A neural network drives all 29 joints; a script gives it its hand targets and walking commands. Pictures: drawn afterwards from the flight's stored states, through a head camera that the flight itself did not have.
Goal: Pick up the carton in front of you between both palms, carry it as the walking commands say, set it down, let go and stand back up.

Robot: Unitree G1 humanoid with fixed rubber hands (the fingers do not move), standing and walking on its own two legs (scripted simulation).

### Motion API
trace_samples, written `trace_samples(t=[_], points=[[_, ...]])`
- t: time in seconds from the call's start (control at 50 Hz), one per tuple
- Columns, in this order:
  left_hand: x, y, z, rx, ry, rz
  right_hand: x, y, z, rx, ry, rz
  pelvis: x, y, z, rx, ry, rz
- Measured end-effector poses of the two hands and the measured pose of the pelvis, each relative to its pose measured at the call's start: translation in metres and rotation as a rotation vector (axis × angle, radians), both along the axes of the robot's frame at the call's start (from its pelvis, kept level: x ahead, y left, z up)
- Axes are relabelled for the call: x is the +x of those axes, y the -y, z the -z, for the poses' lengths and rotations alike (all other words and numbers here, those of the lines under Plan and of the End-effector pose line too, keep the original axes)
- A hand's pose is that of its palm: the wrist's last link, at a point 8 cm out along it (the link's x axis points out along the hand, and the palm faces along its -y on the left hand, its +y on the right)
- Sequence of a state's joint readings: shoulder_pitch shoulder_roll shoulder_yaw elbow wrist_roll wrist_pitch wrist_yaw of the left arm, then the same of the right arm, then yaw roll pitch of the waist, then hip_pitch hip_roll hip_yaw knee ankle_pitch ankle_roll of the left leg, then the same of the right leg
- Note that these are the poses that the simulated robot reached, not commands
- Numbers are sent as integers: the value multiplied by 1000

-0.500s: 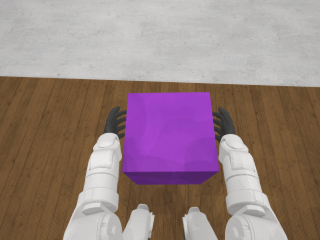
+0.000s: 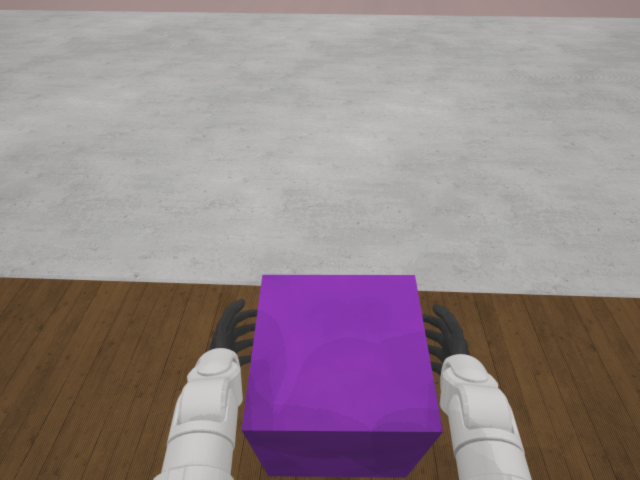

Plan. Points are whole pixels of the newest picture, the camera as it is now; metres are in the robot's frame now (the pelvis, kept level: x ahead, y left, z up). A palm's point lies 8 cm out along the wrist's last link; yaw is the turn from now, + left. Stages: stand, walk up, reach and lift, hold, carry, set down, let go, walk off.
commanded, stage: reach and lift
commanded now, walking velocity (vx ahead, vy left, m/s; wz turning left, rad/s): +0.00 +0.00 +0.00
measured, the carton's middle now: (337, 381) +0.30 +0.00 -0.07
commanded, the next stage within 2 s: hold in 1.06 s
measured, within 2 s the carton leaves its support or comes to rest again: neither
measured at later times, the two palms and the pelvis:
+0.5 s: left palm (220, 353) +0.28 +0.15 +0.04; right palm (463, 359) +0.28 -0.15 +0.03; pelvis -0.02 +0.00 +0.01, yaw +0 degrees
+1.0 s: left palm (219, 345) +0.29 +0.15 +0.05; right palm (464, 352) +0.29 -0.15 +0.04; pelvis +0.00 +0.00 +0.01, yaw +0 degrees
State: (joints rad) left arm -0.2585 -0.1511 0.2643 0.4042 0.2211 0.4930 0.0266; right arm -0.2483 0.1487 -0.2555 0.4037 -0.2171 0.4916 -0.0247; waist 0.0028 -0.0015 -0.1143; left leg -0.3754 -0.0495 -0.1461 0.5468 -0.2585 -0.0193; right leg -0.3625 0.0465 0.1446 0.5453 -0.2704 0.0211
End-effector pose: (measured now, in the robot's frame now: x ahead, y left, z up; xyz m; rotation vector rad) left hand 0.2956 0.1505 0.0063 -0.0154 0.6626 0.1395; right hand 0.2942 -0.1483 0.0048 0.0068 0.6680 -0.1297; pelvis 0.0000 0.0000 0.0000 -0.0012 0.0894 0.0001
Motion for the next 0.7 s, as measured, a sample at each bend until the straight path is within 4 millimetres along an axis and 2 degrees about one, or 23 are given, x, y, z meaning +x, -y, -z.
trace_samples(t=[0.08,0.14,0.4,0.7], points=[[-5,1,-17,13,5,13,-6,1,-17,-14,5,-7,0,0,-5,0,66,-1],[-8,2,-23,21,-6,21,-10,2,-24,-20,-6,-11,-3,0,-7,1,104,0],[-13,1,-26,15,-17,11,-13,2,-26,-12,-17,-9,-18,1,-5,1,149,0],[-6,2,-33,34,-16,23,-7,2,-34,-31,-16,-19,-5,2,-10,2,154,1]])
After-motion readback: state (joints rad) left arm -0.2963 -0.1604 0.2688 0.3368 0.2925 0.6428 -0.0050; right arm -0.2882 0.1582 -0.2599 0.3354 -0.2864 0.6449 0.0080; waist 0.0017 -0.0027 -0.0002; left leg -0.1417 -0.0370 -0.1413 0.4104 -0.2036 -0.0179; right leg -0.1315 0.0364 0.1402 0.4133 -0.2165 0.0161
